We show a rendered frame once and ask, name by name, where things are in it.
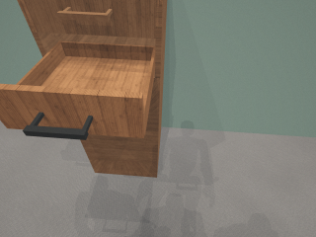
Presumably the handle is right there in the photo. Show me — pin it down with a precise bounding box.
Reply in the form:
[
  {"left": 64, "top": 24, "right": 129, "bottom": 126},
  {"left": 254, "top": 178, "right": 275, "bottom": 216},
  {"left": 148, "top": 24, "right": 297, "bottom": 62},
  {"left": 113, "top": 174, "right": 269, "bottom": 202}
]
[
  {"left": 23, "top": 112, "right": 93, "bottom": 140},
  {"left": 56, "top": 11, "right": 110, "bottom": 22}
]

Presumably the cabinet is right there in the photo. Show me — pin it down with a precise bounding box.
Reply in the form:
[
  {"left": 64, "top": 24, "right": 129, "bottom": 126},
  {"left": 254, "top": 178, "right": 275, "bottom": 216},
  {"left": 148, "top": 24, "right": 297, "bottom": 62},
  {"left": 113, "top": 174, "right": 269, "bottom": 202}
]
[{"left": 17, "top": 0, "right": 168, "bottom": 178}]

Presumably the drawer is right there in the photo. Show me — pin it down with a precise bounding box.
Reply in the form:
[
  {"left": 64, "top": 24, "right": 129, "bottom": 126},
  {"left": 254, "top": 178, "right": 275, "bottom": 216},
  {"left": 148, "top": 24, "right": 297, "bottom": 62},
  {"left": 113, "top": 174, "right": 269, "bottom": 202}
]
[{"left": 0, "top": 40, "right": 156, "bottom": 138}]

